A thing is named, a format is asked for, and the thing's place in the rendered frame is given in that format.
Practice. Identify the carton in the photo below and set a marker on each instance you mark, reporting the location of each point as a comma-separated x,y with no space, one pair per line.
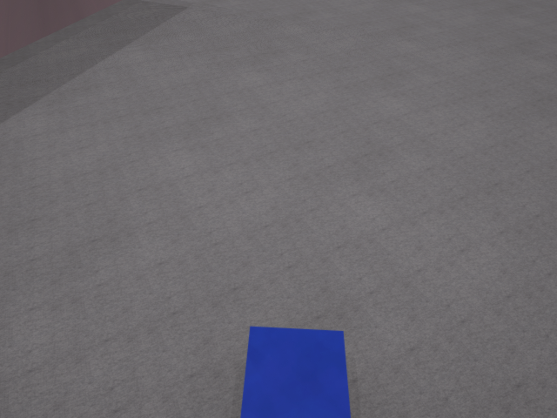
295,373

